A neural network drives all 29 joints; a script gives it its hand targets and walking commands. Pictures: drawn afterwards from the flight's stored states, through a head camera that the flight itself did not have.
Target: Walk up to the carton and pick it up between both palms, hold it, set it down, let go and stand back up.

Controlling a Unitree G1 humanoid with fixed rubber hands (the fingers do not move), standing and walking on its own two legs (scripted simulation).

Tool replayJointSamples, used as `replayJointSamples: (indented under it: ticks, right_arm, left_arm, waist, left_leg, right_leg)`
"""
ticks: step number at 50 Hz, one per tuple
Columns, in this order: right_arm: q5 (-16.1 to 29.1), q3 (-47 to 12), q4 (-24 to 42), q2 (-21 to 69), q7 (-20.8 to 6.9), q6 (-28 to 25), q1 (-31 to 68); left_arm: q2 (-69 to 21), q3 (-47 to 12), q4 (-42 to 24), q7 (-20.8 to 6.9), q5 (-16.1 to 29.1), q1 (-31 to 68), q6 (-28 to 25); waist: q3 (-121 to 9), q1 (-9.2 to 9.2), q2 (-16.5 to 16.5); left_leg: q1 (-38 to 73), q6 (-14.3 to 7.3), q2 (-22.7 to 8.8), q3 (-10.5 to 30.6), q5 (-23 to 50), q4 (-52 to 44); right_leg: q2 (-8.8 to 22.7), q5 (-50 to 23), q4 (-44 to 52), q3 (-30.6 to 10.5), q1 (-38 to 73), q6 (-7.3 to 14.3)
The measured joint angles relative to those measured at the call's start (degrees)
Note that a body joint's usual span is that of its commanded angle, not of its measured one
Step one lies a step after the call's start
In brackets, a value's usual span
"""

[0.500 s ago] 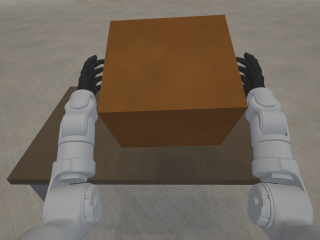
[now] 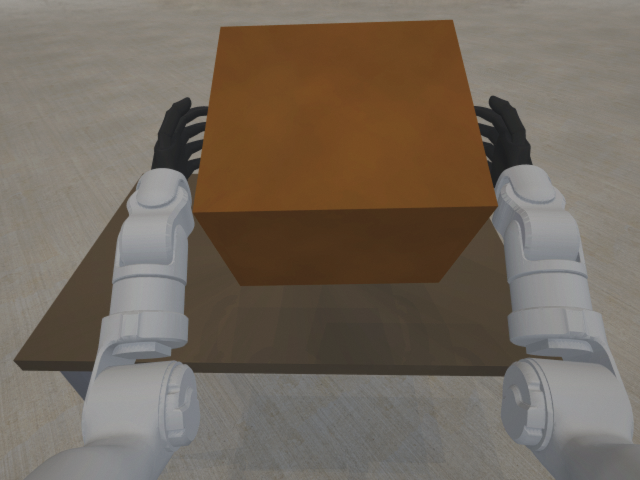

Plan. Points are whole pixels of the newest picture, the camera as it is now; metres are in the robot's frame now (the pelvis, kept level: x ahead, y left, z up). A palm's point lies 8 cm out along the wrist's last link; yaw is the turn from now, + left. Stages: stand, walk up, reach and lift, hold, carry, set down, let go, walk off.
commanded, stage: hold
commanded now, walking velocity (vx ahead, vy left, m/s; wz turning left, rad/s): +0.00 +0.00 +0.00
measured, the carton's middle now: (337, 164) +0.46 +0.00 +0.21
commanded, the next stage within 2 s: none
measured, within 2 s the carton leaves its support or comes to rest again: neither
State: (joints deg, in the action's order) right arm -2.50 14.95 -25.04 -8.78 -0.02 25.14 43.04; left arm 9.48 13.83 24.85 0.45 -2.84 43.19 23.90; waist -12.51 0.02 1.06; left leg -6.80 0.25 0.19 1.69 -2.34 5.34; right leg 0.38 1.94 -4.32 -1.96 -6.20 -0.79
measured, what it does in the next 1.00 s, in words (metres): stands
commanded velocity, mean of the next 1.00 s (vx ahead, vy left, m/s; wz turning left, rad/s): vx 0.00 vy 0.00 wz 0.00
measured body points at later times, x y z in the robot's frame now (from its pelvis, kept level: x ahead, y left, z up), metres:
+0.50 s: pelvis +0.00 +0.00 +0.00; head -0.06 +0.00 +0.45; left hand +0.39 +0.20 +0.26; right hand +0.39 -0.19 +0.26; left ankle +0.00 +0.12 -0.76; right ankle +0.00 -0.13 -0.76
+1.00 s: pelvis -0.01 +0.00 +0.00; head -0.06 +0.01 +0.45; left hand +0.37 +0.20 +0.25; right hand +0.37 -0.19 +0.25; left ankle +0.00 +0.12 -0.76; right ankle +0.00 -0.13 -0.76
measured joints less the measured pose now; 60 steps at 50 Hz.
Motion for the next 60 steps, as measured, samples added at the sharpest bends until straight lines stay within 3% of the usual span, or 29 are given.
replayJointSamples:
  ticks: [6, 10, 14, 18, 24, 31, 34, 38, 45, 48, 54, 60]
  right_arm:
    - [-2.6, 0.8, -10.2, 0.0, -2.5, 3.1, -2.2]
    - [-0.9, -1.1, -5.1, 1.3, -1.3, 3.6, -7.8]
    - [2.3, -3.7, 4.4, 1.3, 1.1, 1.6, -11.4]
    - [4.6, -3.6, 8.3, 1.1, 2.4, -0.3, -9.2]
    - [1.9, -0.3, 3.4, 1.0, 1.3, 1.1, -1.4]
    - [-3.6, 1.3, -7.6, 1.3, -1.8, 6.4, -0.3]
    - [-2.9, 0.5, -6.3, 1.9, -1.5, 7.5, -3.6]
    - [-0.9, -1.1, 1.0, 2.3, -0.4, 6.7, -7.7]
    - [1.5, -1.3, 9.9, 2.6, 0.9, 4.6, -7.4]
    - [1.1, -0.4, 9.5, 2.3, 0.7, 5.3, -4.8]
    - [-2.2, 0.5, 2.8, 1.2, -1.1, 8.8, -1.7]
    - [-1.9, -0.7, 1.0, 1.1, -1.4, 11.0, -5.1]
  left_arm:
    - [-1.8, 1.1, 9.0, -2.0, -3.3, -0.4, 5.0]
    - [-3.3, 0.7, 2.7, -0.4, -1.7, -6.9, 5.8]
    - [-2.9, -0.5, -5.8, 0.8, 2.3, -11.1, 2.5]
    - [-1.6, -0.6, -9.5, 1.5, 4.5, -10.3, -0.9]
    - [-0.3, 0.7, -3.9, -0.2, 1.2, -2.0, 0.4]
    - [-1.3, 2.8, 7.3, -2.4, -3.8, 1.8, 7.0]
    - [-1.9, 2.3, 5.4, -2.1, -3.4, -1.2, 8.5]
    - [-2.5, 1.1, -2.3, -1.3, -1.1, -6.2, 7.3]
    - [-1.8, 0.9, -11.1, -0.3, 2.0, -7.8, 3.5]
    - [-1.2, 1.2, -10.3, -0.4, 1.4, -5.2, 4.0]
    - [-1.0, 1.3, -2.9, -1.3, -1.5, 0.0, 8.6]
    - [-2.5, 1.0, -1.9, -1.1, -2.2, -3.5, 11.4]
  waist:
    - [5.6, -1.04, -0.5]
    - [9.4, -1.15, -0.8]
    - [10.3, -0.60, -0.6]
    - [6.1, 0.24, 0.0]
    - [-0.3, -0.06, 0.0]
    - [5.9, -0.55, -0.3]
    - [8.2, -1.03, -0.3]
    - [9.6, -1.30, -0.3]
    - [4.1, -0.21, 0.6]
    - [1.3, -0.03, 0.6]
    - [3.9, -0.17, -0.3]
    - [7.8, -1.02, -0.6]
  left_leg:
    - [4.5, 0.0, -0.2, -0.6, -0.2, -0.7]
    - [1.5, 0.1, -0.3, -0.6, 1.2, -1.4]
    - [-2.4, 0.4, -0.4, 0.0, 2.3, -1.4]
    - [-3.9, 0.5, -0.5, 0.1, 2.5, -1.5]
    - [0.1, 0.2, -0.4, -0.5, 0.9, -1.4]
    - [6.3, -0.1, -0.2, -0.7, 0.6, -1.4]
    - [4.3, -0.1, -0.1, -1.0, 1.4, -1.3]
    - [-0.3, -0.2, 0.0, -0.9, 2.8, -1.4]
    - [-3.3, -0.1, 0.0, -0.5, 3.5, -2.1]
    - [-1.7, -0.1, 0.0, -0.7, 2.9, -2.2]
    - [4.2, -0.2, 0.1, -0.9, 1.6, -2.0]
    - [2.6, -0.1, -0.2, -1.2, 2.1, -1.6]
  right_leg:
    - [-0.1, 0.0, 0.7, -0.2, 4.3, 0.1]
    - [-0.2, -1.1, 0.8, -0.2, 1.0, 0.1]
    - [-0.4, -2.0, 0.8, 0.2, -2.7, 0.3]
    - [-0.4, -1.7, 0.1, 0.3, -4.6, 0.4]
    - [-0.4, -0.5, 0.1, -0.3, -0.7, 0.3]
    - [0.0, -0.5, 0.8, -0.2, 5.9, 0.0]
    - [0.0, -1.3, 0.6, -0.4, 3.7, -0.1]
    - [0.1, -2.4, 0.3, -0.3, -1.0, -0.2]
    - [0.1, -3.1, 1.2, 0.0, -3.8, -0.1]
    - [0.1, -2.7, 1.5, -0.2, -2.2, -0.1]
    - [0.2, -1.5, 1.5, -0.1, 3.7, -0.2]
    - [0.0, -2.2, 1.2, -0.3, 2.1, -0.1]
